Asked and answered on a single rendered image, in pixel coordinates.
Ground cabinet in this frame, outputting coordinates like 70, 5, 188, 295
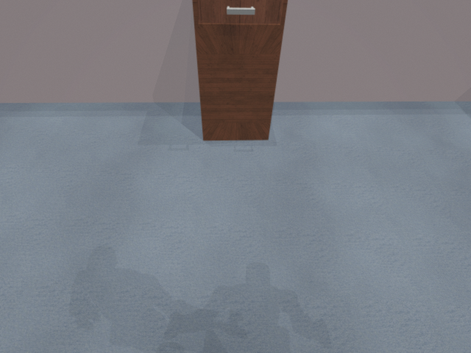
192, 0, 288, 140

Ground drawer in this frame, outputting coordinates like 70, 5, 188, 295
198, 0, 283, 24

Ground handle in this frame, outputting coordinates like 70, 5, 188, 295
227, 6, 255, 15

